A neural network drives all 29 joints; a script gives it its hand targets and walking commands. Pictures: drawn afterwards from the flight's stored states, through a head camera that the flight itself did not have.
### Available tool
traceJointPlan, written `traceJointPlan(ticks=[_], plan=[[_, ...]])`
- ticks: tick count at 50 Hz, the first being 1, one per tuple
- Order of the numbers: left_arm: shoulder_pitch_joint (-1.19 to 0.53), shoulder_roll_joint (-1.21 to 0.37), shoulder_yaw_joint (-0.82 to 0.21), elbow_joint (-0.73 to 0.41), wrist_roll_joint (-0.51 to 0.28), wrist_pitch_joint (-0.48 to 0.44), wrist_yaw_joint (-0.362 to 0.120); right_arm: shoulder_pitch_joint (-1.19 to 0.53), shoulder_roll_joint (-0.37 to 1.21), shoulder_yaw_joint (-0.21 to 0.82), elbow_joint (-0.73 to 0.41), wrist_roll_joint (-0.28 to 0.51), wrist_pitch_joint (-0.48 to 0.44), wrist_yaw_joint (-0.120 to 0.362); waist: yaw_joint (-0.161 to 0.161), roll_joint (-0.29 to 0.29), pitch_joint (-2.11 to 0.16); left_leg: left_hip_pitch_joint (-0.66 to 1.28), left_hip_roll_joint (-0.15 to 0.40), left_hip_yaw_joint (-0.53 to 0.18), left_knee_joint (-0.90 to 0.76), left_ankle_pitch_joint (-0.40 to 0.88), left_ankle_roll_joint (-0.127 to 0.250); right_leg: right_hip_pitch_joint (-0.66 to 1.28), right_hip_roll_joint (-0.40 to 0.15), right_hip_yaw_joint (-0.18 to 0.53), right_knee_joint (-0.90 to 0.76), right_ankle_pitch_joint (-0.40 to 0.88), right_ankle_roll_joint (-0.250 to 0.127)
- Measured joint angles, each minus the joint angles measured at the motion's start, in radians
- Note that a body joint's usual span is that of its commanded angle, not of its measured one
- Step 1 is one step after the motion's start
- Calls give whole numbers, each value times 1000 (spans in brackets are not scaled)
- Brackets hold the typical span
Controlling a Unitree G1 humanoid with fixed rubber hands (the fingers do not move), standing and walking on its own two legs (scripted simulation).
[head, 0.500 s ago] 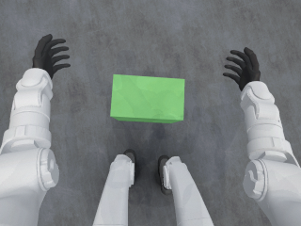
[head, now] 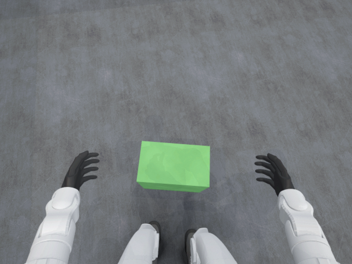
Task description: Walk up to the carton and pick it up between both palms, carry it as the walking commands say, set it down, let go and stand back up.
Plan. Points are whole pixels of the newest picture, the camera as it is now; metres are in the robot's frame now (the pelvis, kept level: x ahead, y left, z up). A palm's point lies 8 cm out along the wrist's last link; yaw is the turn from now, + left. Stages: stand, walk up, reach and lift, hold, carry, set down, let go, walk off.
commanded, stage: let go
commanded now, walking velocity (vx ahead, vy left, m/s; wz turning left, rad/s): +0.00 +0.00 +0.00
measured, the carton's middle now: (173, 169) +0.40 +0.00 -0.59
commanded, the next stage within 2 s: stand in 0.68 s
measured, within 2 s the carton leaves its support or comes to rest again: neither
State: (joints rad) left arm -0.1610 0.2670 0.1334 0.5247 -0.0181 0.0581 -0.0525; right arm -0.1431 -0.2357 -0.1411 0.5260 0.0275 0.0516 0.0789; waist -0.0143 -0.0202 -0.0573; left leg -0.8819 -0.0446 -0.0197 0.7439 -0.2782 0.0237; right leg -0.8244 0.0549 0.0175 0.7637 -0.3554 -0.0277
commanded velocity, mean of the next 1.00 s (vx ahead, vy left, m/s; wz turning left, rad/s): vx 0.00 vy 0.00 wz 0.00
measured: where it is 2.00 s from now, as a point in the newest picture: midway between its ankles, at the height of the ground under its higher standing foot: (172, 257)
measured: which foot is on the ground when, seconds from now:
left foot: down 0.00-1.00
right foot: down 0.00-1.00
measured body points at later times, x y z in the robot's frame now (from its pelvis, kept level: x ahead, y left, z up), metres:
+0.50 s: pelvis +0.01 +0.00 +0.04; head +0.02 +0.00 +0.49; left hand +0.19 +0.23 -0.03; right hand +0.18 -0.23 -0.03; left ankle +0.03 +0.10 -0.70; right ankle -0.01 -0.10 -0.70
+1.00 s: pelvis +0.03 +0.00 +0.04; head +0.03 +0.01 +0.49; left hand +0.17 +0.30 -0.05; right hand +0.18 -0.29 -0.05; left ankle +0.03 +0.10 -0.70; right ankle -0.01 -0.10 -0.70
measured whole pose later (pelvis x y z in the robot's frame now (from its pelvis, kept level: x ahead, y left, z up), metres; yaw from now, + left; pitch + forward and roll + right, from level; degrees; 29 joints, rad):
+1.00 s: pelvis +0.03 +0.00 +0.04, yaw -1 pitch -1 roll +0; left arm 0.23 0.36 0.05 0.69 0.04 0.02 0.02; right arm 0.16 -0.34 -0.04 0.75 -0.04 0.00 -0.02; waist 0.00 -0.01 0.00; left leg -0.19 -0.04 -0.01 0.46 -0.26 0.03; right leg -0.12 0.05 0.05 0.44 -0.30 -0.02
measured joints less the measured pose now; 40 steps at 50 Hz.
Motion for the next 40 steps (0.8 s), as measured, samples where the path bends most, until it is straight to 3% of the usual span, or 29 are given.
traceJointPlan(ticks=[11, 19, 34, 40], plan=[[325, -53, -72, -70, 29, -57, 7, 339, 44, 95, -70, -9, -47, -25, -5, -3, 56, 467, 11, -2, -228, 36, -6, 474, 6, 16, -255, 58, -8], [401, -50, -93, -106, 20, 15, -16, 403, 22, 113, -117, -20, 24, -17, 17, 7, 143, 689, 5, 7, -288, 46, -2, 687, -3, 27, -300, 61, -7], [372, -45, -103, -134, 24, 96, -26, 347, 38, 104, -131, -41, 134, -19, 39, 0, 231, 800, -2, 17, -305, 55, 4, 789, -9, 37, -300, 63, -5], [390, 22, -91, 32, 60, 17, 46, 332, -32, 99, 58, -65, 18, -77, 23, 8, 110, 699, 4, 12, -264, 32, 4, 702, -3, 31, -289, 56, 1]])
